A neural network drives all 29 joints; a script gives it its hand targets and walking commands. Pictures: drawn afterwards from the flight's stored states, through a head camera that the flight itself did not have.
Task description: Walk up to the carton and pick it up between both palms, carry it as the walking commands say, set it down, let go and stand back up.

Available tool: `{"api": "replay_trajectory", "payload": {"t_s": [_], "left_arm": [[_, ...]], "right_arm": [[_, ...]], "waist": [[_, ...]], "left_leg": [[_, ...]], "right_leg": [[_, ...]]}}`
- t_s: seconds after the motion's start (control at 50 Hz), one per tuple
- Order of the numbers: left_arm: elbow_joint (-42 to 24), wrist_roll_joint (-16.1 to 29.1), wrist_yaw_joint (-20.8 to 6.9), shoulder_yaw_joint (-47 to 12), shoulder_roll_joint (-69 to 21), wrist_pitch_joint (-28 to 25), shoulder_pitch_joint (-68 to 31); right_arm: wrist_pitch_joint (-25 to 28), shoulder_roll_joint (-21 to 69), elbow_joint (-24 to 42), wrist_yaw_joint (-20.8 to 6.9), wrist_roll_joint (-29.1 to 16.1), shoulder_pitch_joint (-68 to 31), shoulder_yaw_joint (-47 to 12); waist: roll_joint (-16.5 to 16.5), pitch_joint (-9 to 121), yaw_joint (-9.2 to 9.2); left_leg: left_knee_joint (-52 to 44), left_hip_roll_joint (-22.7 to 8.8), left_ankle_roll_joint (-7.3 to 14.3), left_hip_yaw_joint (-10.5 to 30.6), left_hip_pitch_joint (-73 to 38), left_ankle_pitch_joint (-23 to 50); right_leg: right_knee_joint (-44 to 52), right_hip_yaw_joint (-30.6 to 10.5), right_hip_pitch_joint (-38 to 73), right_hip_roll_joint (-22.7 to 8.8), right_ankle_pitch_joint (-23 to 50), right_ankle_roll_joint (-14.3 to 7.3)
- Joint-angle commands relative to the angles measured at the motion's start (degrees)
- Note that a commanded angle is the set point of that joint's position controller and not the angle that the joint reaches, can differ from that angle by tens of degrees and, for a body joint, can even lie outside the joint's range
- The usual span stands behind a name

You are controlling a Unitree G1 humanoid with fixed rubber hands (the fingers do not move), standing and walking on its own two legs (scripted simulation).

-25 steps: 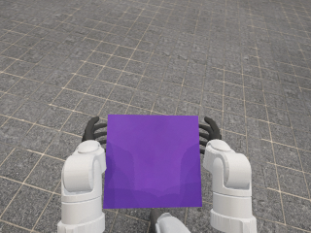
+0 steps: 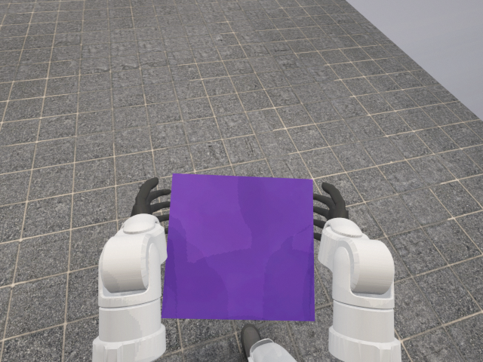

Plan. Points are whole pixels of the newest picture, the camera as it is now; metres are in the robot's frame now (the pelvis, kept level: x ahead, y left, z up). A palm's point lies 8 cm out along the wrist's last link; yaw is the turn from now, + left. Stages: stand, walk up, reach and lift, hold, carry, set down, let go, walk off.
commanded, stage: carry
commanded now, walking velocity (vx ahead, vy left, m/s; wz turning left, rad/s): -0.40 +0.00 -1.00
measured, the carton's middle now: (237, 242) +0.33 -0.02 -0.03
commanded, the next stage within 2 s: none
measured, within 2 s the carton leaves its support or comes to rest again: neither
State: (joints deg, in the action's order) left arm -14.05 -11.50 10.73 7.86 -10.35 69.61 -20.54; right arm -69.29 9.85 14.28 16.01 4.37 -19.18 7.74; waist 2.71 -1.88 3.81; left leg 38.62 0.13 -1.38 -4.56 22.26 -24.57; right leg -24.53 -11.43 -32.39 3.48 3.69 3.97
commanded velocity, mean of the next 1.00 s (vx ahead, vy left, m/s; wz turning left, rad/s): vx -0.40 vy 0.00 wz -1.00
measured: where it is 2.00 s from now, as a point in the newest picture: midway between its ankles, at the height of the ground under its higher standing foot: outside the picture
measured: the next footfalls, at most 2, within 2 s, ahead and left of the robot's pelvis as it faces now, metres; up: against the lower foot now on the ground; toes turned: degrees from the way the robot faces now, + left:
right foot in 0.30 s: -0.12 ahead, -0.21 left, +0.00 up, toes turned -21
left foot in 0.56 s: -0.14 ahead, +0.07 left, +0.00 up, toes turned -30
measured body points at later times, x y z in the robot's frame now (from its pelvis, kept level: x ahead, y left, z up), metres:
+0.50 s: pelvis -0.22 -0.01 +0.00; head -0.18 -0.04 +0.45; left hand +0.13 -0.06 +0.06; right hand -0.03 -0.30 +0.06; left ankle -0.14 +0.10 -0.67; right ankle -0.16 -0.20 -0.72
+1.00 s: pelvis -0.41 +0.08 +0.00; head -0.40 +0.04 +0.45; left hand -0.12 -0.12 +0.07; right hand -0.37 -0.26 +0.05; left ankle -0.26 +0.14 -0.65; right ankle -0.47 -0.07 -0.72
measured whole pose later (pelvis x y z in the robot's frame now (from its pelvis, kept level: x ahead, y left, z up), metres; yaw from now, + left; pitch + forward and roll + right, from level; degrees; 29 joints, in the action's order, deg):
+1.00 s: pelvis -0.41 +0.08 +0.00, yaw -57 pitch +3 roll +1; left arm -6.6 -7.7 15.2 9.7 -11.2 68.5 -22.9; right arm -68.8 10.2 8.6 12.8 8.4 -20.3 10.8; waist -0.3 -1.8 0.5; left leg 66.2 -6.1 -4.8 -2.4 38.2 -24.1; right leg -37.2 -5.3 -29.7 -0.3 -10.3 2.0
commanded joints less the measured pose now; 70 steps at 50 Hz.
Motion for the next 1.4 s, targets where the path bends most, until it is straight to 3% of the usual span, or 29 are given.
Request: {"api": "replay_trajectory", "payload": {"t_s": [0.0, 0.02, 0.04, 0.08, 0.14, 0.24, 0.28, 0.3, 0.32, 0.42, 0.54, 0.56, 0.58, 0.6, 0.64, 0.7, 0.8, 0.84, 0.86, 0.88, 0.98, 1.08, 1.14, 1.16, 1.18, 1.2, 1.24, 1.3, 1.38], "left_arm": [[-3.92, 24.03, -19.22, -37.81, -53.04, 0.76, -19.91], [-6.77, 26.47, -19.51, -39.95, -54.02, 0.68, -25.25], [-3.85, 26.32, -19.04, -39.54, -55.37, 0.75, -25.75], [-5.10, 29.46, -19.70, -40.99, -58.00, -0.10, -26.16], [-4.41, 30.96, -19.75, -40.68, -57.40, -0.31, -28.21], [3.14, 32.64, -21.41, -39.67, -56.89, 2.72, -25.81], [7.93, 31.99, -22.56, -37.74, -58.03, 3.05, -24.16], [10.21, 31.26, -22.81, -36.49, -57.55, 2.85, -24.28], [7.20, 32.05, -23.19, -36.19, -58.23, 2.06, -25.42], [1.41, 27.76, -21.25, -32.40, -59.29, -0.60, -27.86], [-1.61, 22.74, -19.19, -35.81, -54.30, 0.01, -21.56], [-0.99, 22.99, -19.33, -37.27, -54.62, 0.39, -21.07], [-2.25, 24.32, -19.84, -38.28, -55.62, 0.47, -24.46], [-3.19, 25.06, -19.24, -39.31, -56.59, 0.13, -27.29], [-3.32, 28.74, -19.80, -41.02, -59.07, -0.56, -26.25], [-2.48, 30.84, -20.20, -40.86, -59.06, -0.44, -29.03], [4.54, 32.31, -21.54, -39.75, -58.27, 2.07, -27.62], [9.64, 31.46, -22.52, -37.40, -58.89, 2.51, -26.25], [12.17, 30.77, -22.74, -36.01, -57.78, 2.47, -25.88], [10.37, 31.11, -23.06, -35.37, -58.02, 1.58, -26.28], [2.96, 27.50, -20.98, -33.03, -58.79, -1.27, -29.35], [0.18, 23.33, -18.97, -34.02, -54.74, -0.97, -23.10], [-0.24, 23.83, -19.41, -37.37, -54.43, -0.27, -23.09], [-0.28, 24.56, -19.66, -38.81, -54.78, 0.20, -24.66], [-2.39, 26.53, -20.08, -40.07, -55.75, 0.34, -27.38], [-2.33, 26.23, -19.40, -39.63, -55.85, 0.16, -27.87], [-3.66, 29.34, -19.98, -41.08, -57.12, -0.61, -28.17], [-1.72, 30.96, -19.92, -40.27, -57.29, -0.09, -30.23], [2.66, 33.41, -20.83, -40.28, -56.70, 2.03, -29.47]], "right_arm": [[-0.75, 60.10, -1.10, -26.48, -25.22, -23.49, -40.38], [0.10, 59.80, -1.20, -26.81, -24.64, -24.46, -39.39], [-0.48, 59.33, -2.45, -27.19, -24.10, -23.95, -38.49], [-0.09, 59.21, 0.11, -27.32, -23.52, -26.11, -38.33], [0.46, 56.67, 0.49, -26.20, -21.35, -27.67, -34.54], [0.03, 56.02, -5.52, -23.93, -15.65, -20.76, -31.93], [0.02, 55.05, -8.29, -24.05, -14.86, -22.50, -31.84], [-0.13, 57.17, -7.58, -24.26, -14.57, -23.03, -33.39], [0.29, 59.35, -3.36, -24.23, -16.71, -27.90, -36.63], [1.48, 61.66, 1.47, -25.39, -25.05, -36.98, -40.37], [0.29, 60.59, -2.10, -26.11, -25.82, -28.76, -39.26], [0.11, 60.24, -2.34, -26.40, -25.46, -28.32, -39.02], [0.91, 60.50, -3.68, -26.76, -24.52, -27.12, -38.26], [0.62, 60.08, -3.89, -27.24, -24.34, -25.86, -37.77], [0.77, 59.66, -1.62, -27.25, -23.35, -26.86, -37.40], [1.00, 57.71, -1.94, -26.18, -21.07, -29.23, -33.90], [0.76, 56.91, -7.01, -23.84, -16.20, -23.00, -31.69], [0.70, 56.10, -8.95, -23.92, -15.51, -24.81, -31.90], [0.54, 57.44, -7.98, -24.15, -15.10, -26.25, -32.93], [1.00, 59.32, -3.77, -24.13, -16.52, -30.96, -35.96], [2.12, 61.64, -0.18, -25.20, -24.45, -38.74, -39.90], [0.60, 61.40, -3.07, -25.63, -25.08, -31.03, -39.60], [0.19, 60.20, -2.83, -26.15, -24.84, -29.65, -39.05], [0.24, 59.43, -2.59, -26.22, -24.41, -29.89, -38.92], [1.03, 59.97, -2.81, -26.22, -23.98, -29.82, -37.81], [0.28, 59.53, -4.69, -26.51, -23.23, -25.74, -36.88], [0.46, 60.13, -1.67, -26.59, -22.64, -27.59, -37.19], [0.48, 57.85, -1.86, -25.78, -21.34, -30.64, -33.92], [0.56, 57.30, -6.28, -23.49, -17.10, -23.67, -31.42]], "waist": [[-1.61, 27.93, -4.16], [-27.37, 23.38, -3.95], [-21.42, 20.26, -4.85], [-8.67, 19.12, -5.87], [-12.71, 19.75, -6.33], [-17.30, 21.83, -3.93], [-3.47, 18.18, -5.38], [18.47, 19.96, -4.58], [19.99, 22.61, -5.38], [9.89, 25.44, -5.18], [13.23, 27.38, -5.26], [6.50, 28.09, -4.72], [-25.69, 27.12, -3.65], [-22.60, 21.75, -5.11], [-9.87, 20.98, -5.38], [-13.55, 20.76, -6.04], [-17.59, 22.44, -3.86], [-5.06, 18.48, -5.26], [17.07, 20.01, -4.89], [20.48, 21.95, -5.75], [8.94, 25.66, -5.36], [11.02, 27.06, -5.48], [13.58, 28.41, -4.71], [2.01, 28.36, -3.42], [-27.99, 24.98, -4.06], [-20.30, 21.23, -4.95], [-8.66, 17.80, -5.72], [-11.67, 17.05, -6.42], [-19.04, 20.77, -3.81]], "left_leg": [[-20.97, -12.68, 6.73, 9.27, -22.66, -2.67], [-23.49, -32.01, 16.43, 24.96, -8.73, 9.94], [-25.10, -35.29, 19.09, 18.70, -4.95, 22.65], [-19.55, -26.56, 11.37, 0.97, 1.67, 26.03], [-9.78, -18.67, 6.48, -6.44, -9.54, 33.15], [-0.15, -22.27, 4.85, -5.90, -17.13, 39.32], [10.08, -18.71, -1.77, -5.01, -2.15, 16.80], [20.63, -10.08, -6.95, -4.03, 14.50, -13.15], [29.54, -7.51, -6.56, 3.74, 15.52, -17.23], [27.49, -5.20, -3.83, 3.61, 12.01, 5.65], [-12.89, 1.54, 2.05, 0.61, -14.03, -1.07], [-20.34, -4.91, 3.65, 5.59, -22.20, 0.31], [-22.96, -27.49, 13.47, 27.04, -14.14, 5.09], [-22.91, -35.98, 18.35, 24.24, -9.36, 27.41], [-15.93, -27.39, 13.06, 5.78, -4.78, 39.85], [-10.29, -18.43, 6.75, -3.93, -12.00, 34.94], [-3.12, -22.12, 5.07, -4.17, -18.12, 35.28], [6.83, -18.46, -0.93, -4.85, -4.23, 17.32], [18.15, -10.39, -5.99, -4.80, 14.29, -11.84], [27.64, -7.26, -5.62, 3.46, 16.87, -16.02], [29.21, -5.50, -2.99, 4.28, 14.10, 4.97], [6.62, 1.48, -0.75, 3.00, 1.47, -1.73], [-17.69, 2.02, 2.62, -0.32, -19.66, -1.88], [-25.04, -7.93, 6.61, 8.44, -28.00, -3.66], [-24.01, -31.09, 16.58, 29.69, -12.59, 8.46], [-24.84, -36.30, 19.05, 22.64, -8.31, 23.81], [-20.57, -27.45, 11.84, 4.55, -0.87, 25.31], [-13.80, -17.90, 6.82, -3.79, -9.11, 19.49], [-7.97, -21.73, 6.45, -4.25, -17.82, 31.63]], "right_leg": [[2.36, 0.55, 3.54, -3.56, -22.23, 5.92], [-29.95, 11.85, -4.17, 3.45, -36.63, 4.19], [-45.99, 8.46, -6.79, -1.40, -37.64, 2.41], [-55.47, 6.94, 0.56, -4.81, -27.76, 0.38], [-37.88, 13.46, 0.18, -3.12, -23.48, 0.76], [-11.13, 19.76, 6.48, -2.92, -22.16, 0.38], [3.47, 6.43, 15.20, -10.01, -3.27, -1.82], [-1.48, -16.16, 21.42, -26.46, 31.98, -8.90], [-2.07, -15.76, 20.23, -24.56, 37.84, -11.85], [1.22, -3.74, 16.55, -14.88, -10.20, -6.16], [11.05, -6.93, 13.77, -10.11, -13.05, 0.45], [5.26, -4.17, 7.61, -7.41, -17.84, 2.02], [-25.31, 8.23, -1.93, 3.38, -32.94, 2.18], [-43.53, 8.55, -8.90, -0.02, -38.66, 0.90], [-55.57, 6.87, -3.29, -3.66, -30.72, -1.62], [-38.36, 12.74, -2.13, -2.86, -24.65, -0.52], [-11.37, 18.83, 6.07, -2.61, -24.11, -0.91], [4.30, 7.37, 14.02, -8.51, -9.66, -2.20], [0.25, -15.97, 21.40, -25.41, 22.10, -8.59], [-1.23, -17.14, 20.87, -24.28, 34.34, -12.80], [-0.10, -4.81, 18.65, -15.25, -6.86, -7.55], [9.81, -10.80, 20.47, -13.09, -13.96, -5.43], [13.04, -5.75, 13.22, -6.99, -11.68, 2.38], [2.93, 0.93, 2.14, -0.76, -18.08, 6.73], [-32.94, 10.29, -4.54, 4.31, -36.42, 3.05], [-49.38, 8.13, -7.49, -0.93, -37.67, 1.63], [-62.00, 4.97, -1.68, -3.76, -28.97, -0.41], [-44.62, 10.77, -3.29, -2.04, -23.33, -0.47], [-21.67, 18.22, 2.07, -2.53, -26.06, -0.24]]}}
